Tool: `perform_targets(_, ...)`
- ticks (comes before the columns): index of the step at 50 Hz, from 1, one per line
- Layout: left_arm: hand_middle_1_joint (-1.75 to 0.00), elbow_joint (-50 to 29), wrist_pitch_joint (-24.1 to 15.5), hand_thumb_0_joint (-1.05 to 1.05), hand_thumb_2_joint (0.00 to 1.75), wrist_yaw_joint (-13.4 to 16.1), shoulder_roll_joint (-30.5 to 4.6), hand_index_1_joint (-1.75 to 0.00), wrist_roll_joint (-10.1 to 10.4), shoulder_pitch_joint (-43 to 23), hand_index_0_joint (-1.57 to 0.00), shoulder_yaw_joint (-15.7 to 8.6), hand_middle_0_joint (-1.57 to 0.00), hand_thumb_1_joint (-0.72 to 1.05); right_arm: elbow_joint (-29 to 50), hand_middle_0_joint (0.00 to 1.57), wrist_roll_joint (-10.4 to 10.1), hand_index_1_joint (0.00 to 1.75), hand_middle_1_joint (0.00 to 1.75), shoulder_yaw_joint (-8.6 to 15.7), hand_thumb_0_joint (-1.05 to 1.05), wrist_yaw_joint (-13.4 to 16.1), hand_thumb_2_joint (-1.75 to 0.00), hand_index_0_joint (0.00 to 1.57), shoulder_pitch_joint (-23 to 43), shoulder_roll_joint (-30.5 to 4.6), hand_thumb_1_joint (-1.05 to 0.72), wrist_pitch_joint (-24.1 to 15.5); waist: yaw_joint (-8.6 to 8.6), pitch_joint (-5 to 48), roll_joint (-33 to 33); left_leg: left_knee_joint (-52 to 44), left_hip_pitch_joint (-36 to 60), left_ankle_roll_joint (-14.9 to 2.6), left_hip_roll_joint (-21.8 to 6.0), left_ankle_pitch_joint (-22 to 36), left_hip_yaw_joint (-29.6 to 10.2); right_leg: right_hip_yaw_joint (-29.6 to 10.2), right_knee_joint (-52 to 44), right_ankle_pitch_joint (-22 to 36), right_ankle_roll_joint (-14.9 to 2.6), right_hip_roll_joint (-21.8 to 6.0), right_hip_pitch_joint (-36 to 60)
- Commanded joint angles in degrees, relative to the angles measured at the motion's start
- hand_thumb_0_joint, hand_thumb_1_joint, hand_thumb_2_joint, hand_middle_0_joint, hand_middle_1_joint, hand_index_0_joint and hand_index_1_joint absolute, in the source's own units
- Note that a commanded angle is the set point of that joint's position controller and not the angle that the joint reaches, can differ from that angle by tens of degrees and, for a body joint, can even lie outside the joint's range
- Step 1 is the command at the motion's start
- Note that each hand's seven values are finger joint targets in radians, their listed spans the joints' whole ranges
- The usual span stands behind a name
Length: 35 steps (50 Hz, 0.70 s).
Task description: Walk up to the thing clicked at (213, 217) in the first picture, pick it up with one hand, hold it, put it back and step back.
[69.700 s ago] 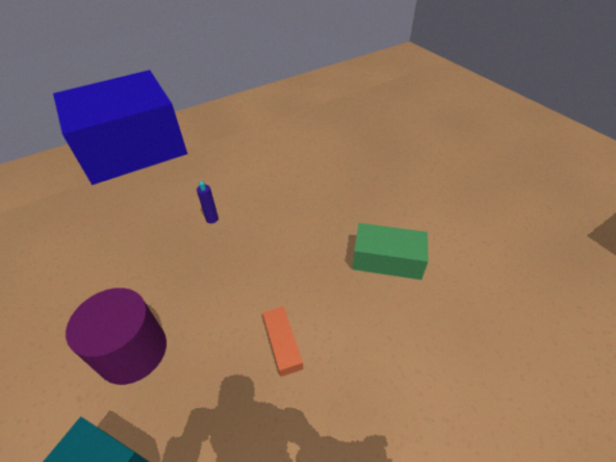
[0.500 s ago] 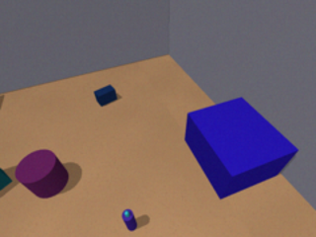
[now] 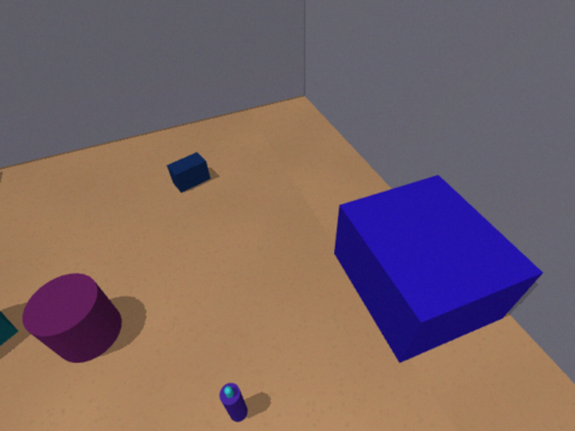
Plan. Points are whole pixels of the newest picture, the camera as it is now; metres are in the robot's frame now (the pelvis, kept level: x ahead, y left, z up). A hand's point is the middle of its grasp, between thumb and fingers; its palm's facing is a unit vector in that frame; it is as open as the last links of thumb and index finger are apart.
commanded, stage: stand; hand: left
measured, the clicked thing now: (233, 401) +0.36 +0.21 -0.67
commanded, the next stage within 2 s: step back in 0.30 s
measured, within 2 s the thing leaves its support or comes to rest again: neither
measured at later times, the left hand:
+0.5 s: hand out of the picture +0.09 +0.27 -0.16, palm faces -0.02 -0.93 -0.37, open 7.4 cm
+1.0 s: hand out of the picture +0.01 +0.28 -0.18, palm faces -0.12 -0.92 -0.39, open 7.4 cm
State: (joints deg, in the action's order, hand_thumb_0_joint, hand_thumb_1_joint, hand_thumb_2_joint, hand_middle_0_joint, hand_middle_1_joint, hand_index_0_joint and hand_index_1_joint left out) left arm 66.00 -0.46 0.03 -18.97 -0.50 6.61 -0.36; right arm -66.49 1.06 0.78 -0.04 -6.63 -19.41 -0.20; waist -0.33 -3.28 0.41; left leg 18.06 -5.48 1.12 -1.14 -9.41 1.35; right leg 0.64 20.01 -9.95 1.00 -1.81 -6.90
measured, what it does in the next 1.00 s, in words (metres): walks backwards: right foot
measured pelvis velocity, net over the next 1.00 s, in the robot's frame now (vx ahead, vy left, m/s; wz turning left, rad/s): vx -0.12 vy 0.02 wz -0.09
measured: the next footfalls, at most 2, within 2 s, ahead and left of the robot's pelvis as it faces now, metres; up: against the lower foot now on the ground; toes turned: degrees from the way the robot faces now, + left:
right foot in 0.98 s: -0.10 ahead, -0.10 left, +0.00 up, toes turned -2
left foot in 1.32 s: -0.17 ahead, +0.14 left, +0.00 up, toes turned -3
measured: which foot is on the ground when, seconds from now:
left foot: down 0.00-1.00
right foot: down 0.00-0.58, up 0.60-0.96, down 0.98-1.00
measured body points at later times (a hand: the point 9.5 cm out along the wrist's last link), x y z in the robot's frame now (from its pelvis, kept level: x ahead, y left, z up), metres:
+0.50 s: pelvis -0.02 +0.01 -0.01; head +0.03 +0.01 +0.43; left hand +0.09 +0.32 -0.14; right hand +0.07 -0.31 -0.14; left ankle +0.00 +0.13 -0.74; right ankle +0.01 -0.13 -0.75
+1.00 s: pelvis -0.12 +0.02 -0.03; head -0.05 +0.02 +0.41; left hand +0.01 +0.32 -0.15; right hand -0.04 -0.30 -0.15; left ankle -0.03 +0.13 -0.75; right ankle -0.14 -0.10 -0.75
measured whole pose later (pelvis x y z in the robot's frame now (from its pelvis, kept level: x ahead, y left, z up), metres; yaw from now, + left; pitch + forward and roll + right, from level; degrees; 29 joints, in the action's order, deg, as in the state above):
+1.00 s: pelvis -0.12 +0.02 -0.03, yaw -5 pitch -3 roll -2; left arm 51.0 2.3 0.3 -20.7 -1.4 7.3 -4.1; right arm -50.0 0.9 2.7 0.5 -6.2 -22.1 2.4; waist -1.2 -11.7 1.8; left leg 41.0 -23.5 -1.2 -3.2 -14.8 2.9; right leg -2.2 38.0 -21.5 -0.3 2.8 -13.7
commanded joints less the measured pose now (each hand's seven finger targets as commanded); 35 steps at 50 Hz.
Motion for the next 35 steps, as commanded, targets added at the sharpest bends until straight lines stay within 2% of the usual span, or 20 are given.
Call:
perform_targets(1, -0.3, -3.8, -1.3, 0.0, 0.9, 0.8, -12.0, -0.3, -0.3, -2.5, -0.2, -2.0, -0.2, 0.9, 3.4, 0.2, -0.2, 0.3, 0.3, 1.9, 0.0, 0.7, -0.9, 0.2, 2.3, -11.9, -0.9, -1.4, 0.19, 4.6, 0.0, -2.7, 0.9, -1.6, -6.3, 5.6, -5.0, -5.4, -4.0, 7.3, -1.67, -5.8, 0.2)
perform_targets(3, -0.3, -3.6, -1.3, 0.0, 0.9, 0.8, -12.0, -0.3, -0.3, -2.4, -0.2, -1.9, -0.2, 0.9, 3.3, 0.2, -0.2, 0.3, 0.3, 1.8, 0.0, 0.6, -0.9, 0.2, 2.1, -11.5, -0.9, -1.2, 0.07, 3.0, -1.0, -3.1, -0.1, -1.57, -6.1, 2.4, -5.0, -5.3, -4.7, 4.1, -1.44, -5.4, -0.7)
perform_targets(5, -0.3, -3.8, -1.4, 0.0, 0.9, 0.9, -12.3, -0.3, -0.3, -2.6, -0.2, -2.0, -0.2, 0.9, 3.4, 0.2, -0.2, 0.3, 0.3, 1.8, 0.0, 0.6, -0.9, 0.2, 2.1, -11.5, -0.9, -1.1, -0.14, 4.6, -1.2, -2.7, 1.3, -1.58, -6.4, 4.8, -4.9, -5.4, -4.2, 7.3, -1.56, -5.8, -0.1)
perform_targets(7, -0.3, -3.7, -1.4, 0.0, 0.9, 0.9, -12.1, -0.3, -0.2, -2.5, -0.2, -1.9, -0.2, 0.9, 3.3, 0.2, -0.2, 0.3, 0.3, 1.8, 0.0, 0.6, -0.9, 0.2, 2.0, -11.7, -0.9, -1.1, -0.1, 3.2, -1.0, -3.1, 0.2, -1.59, -6.2, 2.7, -4.8, -5.5, -4.8, 5.2, -1.53, -5.7, -0.5)
perform_targets(11, -0.3, -4.0, -1.5, 0.0, 0.9, 0.9, -12.6, -0.3, -0.1, -2.9, -0.2, -2.2, -0.2, 0.9, 3.5, 0.2, -0.1, 0.3, 0.3, 1.8, 0.0, 0.7, -0.9, 0.2, 2.3, -11.7, -0.9, -1.2, 0.02, 4.8, -0.4, -2.8, 1.2, -1.61, -6.5, 5.9, -4.7, -5.5, -3.8, 9.2, -1.79, -6.0, 1.0)
perform_targets(13, -0.3, -3.9, -1.5, 0.0, 0.9, 0.9, -12.3, -0.3, -0.1, -2.7, -0.2, -2.0, -0.2, 0.9, 3.6, 0.2, -0.2, 0.3, 0.3, 1.8, 0.0, 0.6, -0.9, 0.2, 2.2, -11.5, -0.9, -1.2, 0.01, 3.9, -0.4, -3.3, 0.7, -1.47, -6.5, 5.5, -4.8, -5.2, -4.1, 7.3, -1.7, -5.7, 0.6)
perform_targets(14, -0.3, -4.0, -1.5, 0.0, 0.9, 0.9, -12.3, -0.3, 0.0, -2.8, -0.2, -2.1, -0.2, 0.9, 3.6, 0.2, -0.2, 0.3, 0.3, 2.0, 0.0, 0.7, -0.9, 0.2, 2.3, -12.0, -0.9, -1.2, 0.12, 5.1, -0.3, -2.7, 1.6, -1.55, -6.7, 7.5, -4.7, -5.4, -3.7, 9.6, -1.83, -5.9, 1.3)
perform_targets(15, -0.3, -5.5, -0.8, 0.0, 0.9, 0.9, -16.6, -0.3, 1.2, -2.5, -0.2, -4.7, -0.2, 0.9, 5.3, 0.2, -0.7, 0.3, 0.3, 3.0, 0.0, 0.4, -0.9, 0.2, 4.3, -14.9, -0.9, -0.1, 0.6, -1.8, -1.4, 3.6, -3.5, -3.13, -5.4, 13.3, -5.4, -6.5, 0.3, 18.1, -2.28, -5.0, -4.6)
perform_targets(17, -0.3, -7.3, -0.3, 0.0, 0.9, 1.2, -16.5, -0.3, 1.1, -2.2, -0.2, -5.1, -0.2, 0.9, 6.5, 0.2, -1.3, 0.3, 0.3, 3.3, 0.0, 0.4, -0.9, 0.2, 1.9, -13.9, -0.9, 0.5, -0.47, 2.2, -1.9, 6.7, -4.1, -3.49, -5.0, 13.6, -4.2, -6.7, 2.3, 19.8, -4.22, -6.0, -2.6)
perform_targets(21, -0.3, -11.2, 0.5, 0.0, 0.9, 1.1, -17.4, -0.3, 0.5, -3.7, -0.2, -5.7, -0.2, 0.9, 8.9, 0.2, -1.2, 0.3, 0.3, 4.1, 0.0, 0.1, -0.9, 0.2, 0.6, -13.2, -0.9, 1.5, -0.71, 7.9, -5.7, 16.6, -3.3, -3.55, -0.9, 5.6, -2.0, -11.6, 1.9, 17.9, -9.08, -10.4, -5.8)
perform_targets(24, -0.3, -15.0, 1.1, 0.0, 0.9, 1.1, -19.0, -0.3, -0.7, -7.9, -0.2, -6.2, -0.2, 0.9, 10.4, 0.2, -0.9, 0.3, 0.3, 4.6, 0.0, -0.4, -0.9, 0.2, -3.0, -12.5, -0.9, 2.6, -1.57, 7.6, -12.0, 27.6, -4.4, -3.65, 2.9, -14.2, -1.5, -14.7, 2.0, 16.8, -13.95, -16.1, -11.3)
perform_targets(25, -0.3, -15.9, 1.4, 0.0, 0.9, 1.1, -18.8, -0.3, -0.9, -9.3, -0.2, -6.2, -0.2, 0.9, 10.6, 0.2, -0.8, 0.3, 0.3, 4.7, 0.0, -0.5, -0.9, 0.2, -4.9, -12.2, -0.9, 2.7, -2.51, 7.7, -12.6, 27.0, -4.7, -4.19, 2.4, -15.0, -2.6, -14.0, 3.8, 16.2, -13.82, -16.1, -12.0)
perform_targets(26, -0.3, -16.6, 1.6, 0.0, 0.9, 1.1, -18.2, -0.3, -0.8, -9.7, -0.2, -6.0, -0.2, 0.9, 10.9, 0.2, -1.0, 0.3, 0.3, 4.9, 0.0, -0.6, -0.9, 0.2, -5.7, -12.6, -0.9, 2.5, -2.58, 7.1, -11.7, 24.2, -4.3, -4.28, 1.9, -11.5, -2.7, -12.3, 6.5, 15.9, -12.54, -14.5, -12.5)
perform_targets(27, -0.3, -17.0, 2.0, 0.0, 0.9, 1.1, -17.1, -0.3, -0.6, -9.2, -0.2, -5.6, -0.2, 0.9, 11.2, 0.2, -0.7, 0.3, 0.3, 5.0, 0.0, -0.5, -0.9, 0.2, -6.1, -13.1, -0.9, 2.1, -2.78, 6.6, -9.0, 16.9, -5.4, -4.57, 0.0, -1.5, -3.6, -10.0, 11.0, 13.4, -9.76, -11.1, -11.0)
perform_targets(28, -0.3, -17.4, 2.5, 0.0, 0.9, 1.1, -14.7, -0.3, -0.1, -7.8, -0.2, -5.0, -0.2, 0.9, 12.0, 0.2, 0.0, 0.3, 0.3, 5.6, 0.0, -0.2, -0.9, 0.2, -4.9, -15.7, -0.9, 1.5, -2.03, 5.8, 0.6, 8.0, -6.6, -6.16, -6.8, 12.6, -10.7, -5.8, 19.5, 6.4, -6.12, -4.0, -11.5)
perform_targets(29, -0.3, -17.8, 3.0, 0.0, 0.9, 1.4, -12.0, -0.3, 0.5, -6.6, -0.2, -4.5, -0.2, 0.9, 12.9, 0.2, 0.8, 0.3, 0.3, 6.5, 0.0, -0.1, -0.9, 0.2, -3.6, -19.6, -0.9, 1.0, -1.11, 4.3, 10.3, 2.6, -3.5, -8.52, -14.4, 25.2, -21.4, -3.6, 28.7, -12.5, -3.5, 6.0, -18.9)
perform_targets(30, -0.3, -17.9, 3.2, 0.0, 0.9, 2.0, -12.3, -0.3, 0.0, -5.7, -0.2, -5.0, -0.2, 0.9, 14.0, 0.2, 0.7, 0.3, 0.3, 7.0, 0.0, 0.1, -0.9, 0.2, -3.4, -22.1, -0.9, 0.6, -1.65, 5.7, 11.4, 3.3, -3.4, -13.5, -19.1, 30.6, -25.7, -9.0, 36.6, -25.6, -3.19, 7.7, -19.7)
perform_targets(31, -0.3, -17.2, 3.4, 0.0, 0.9, 2.3, -13.2, -0.3, -0.2, -5.2, -0.2, -5.1, -0.2, 0.9, 14.7, 0.2, 0.7, 0.3, 0.3, 7.2, 0.0, 0.5, -0.9, 0.2, -2.9, -21.3, -0.9, 0.5, -1.85, 6.2, 9.8, 3.0, -4.1, -14.89, -19.9, 29.5, -26.5, -11.8, 42.4, -26.3, -3.1, 7.7, -19.7)
perform_targets(34, -0.3, -16.6, 3.4, 0.0, 0.9, 2.2, -13.5, -0.3, 0.6, -0.3, -0.2, -5.0, -0.2, 0.9, 17.6, 0.2, 0.8, 0.3, 0.3, 6.0, 0.0, 1.7, -0.9, 0.2, 2.3, -17.0, -0.9, 0.2, 1.51, 6.5, 6.9, 9.4, -0.3, -13.77, -13.9, 33.0, -15.4, -12.4, 49.7, -20.1, -2.58, 6.8, -23.2)
perform_targets(35, -0.3, -17.1, 3.3, 0.0, 0.9, 2.0, -14.0, -0.3, 0.3, -0.5, -0.2, -5.4, -0.2, 0.9, 18.0, 0.2, 0.5, 0.3, 0.3, 5.8, 0.0, 1.9, -0.9, 0.2, 1.0, -16.7, -0.9, 0.1, 0.93, 6.5, 6.7, 9.7, -0.5, -13.51, -13.2, 32.0, -14.9, -11.8, 50.3, -19.5, -1.99, 7.0, -22.5)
